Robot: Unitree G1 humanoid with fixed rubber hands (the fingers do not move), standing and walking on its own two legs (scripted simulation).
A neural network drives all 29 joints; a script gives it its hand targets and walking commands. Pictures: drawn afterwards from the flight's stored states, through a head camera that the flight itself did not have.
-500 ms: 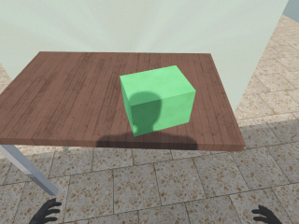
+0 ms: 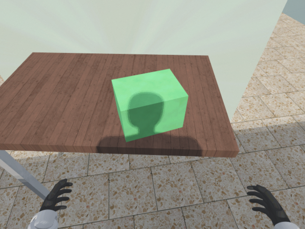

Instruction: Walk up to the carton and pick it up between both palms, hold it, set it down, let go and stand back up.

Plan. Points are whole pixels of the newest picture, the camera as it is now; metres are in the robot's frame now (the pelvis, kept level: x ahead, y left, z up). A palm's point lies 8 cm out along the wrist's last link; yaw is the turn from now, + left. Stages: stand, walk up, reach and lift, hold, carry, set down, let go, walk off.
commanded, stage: reach and lift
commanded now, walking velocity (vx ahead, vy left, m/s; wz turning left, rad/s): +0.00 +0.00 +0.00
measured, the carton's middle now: (148, 104) +0.53 +0.03 +0.01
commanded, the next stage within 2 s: none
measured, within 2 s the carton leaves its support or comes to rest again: neither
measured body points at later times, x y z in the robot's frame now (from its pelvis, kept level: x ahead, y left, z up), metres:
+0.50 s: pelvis +0.01 +0.01 +0.00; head +0.00 +0.01 +0.45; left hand +0.24 +0.25 +0.00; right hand +0.22 -0.27 -0.02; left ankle -0.01 +0.16 -0.74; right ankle +0.01 -0.08 -0.74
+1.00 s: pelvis +0.01 +0.01 +0.00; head +0.00 +0.00 +0.45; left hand +0.26 +0.20 +0.03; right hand +0.28 -0.27 +0.02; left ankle -0.01 +0.16 -0.74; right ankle +0.01 -0.09 -0.74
